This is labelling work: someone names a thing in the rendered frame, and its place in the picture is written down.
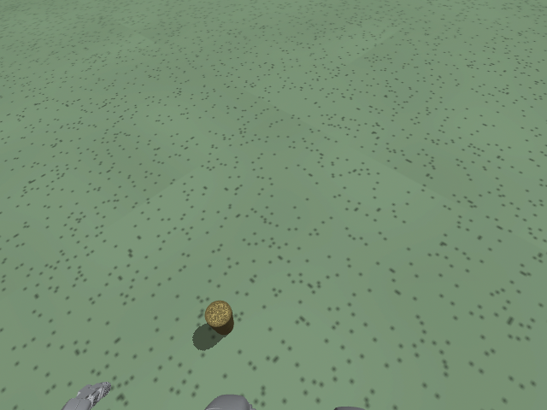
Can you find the left robot hand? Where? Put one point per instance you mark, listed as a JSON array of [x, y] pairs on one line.
[[88, 397]]

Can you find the cup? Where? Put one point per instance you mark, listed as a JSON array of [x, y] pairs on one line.
[[219, 316]]

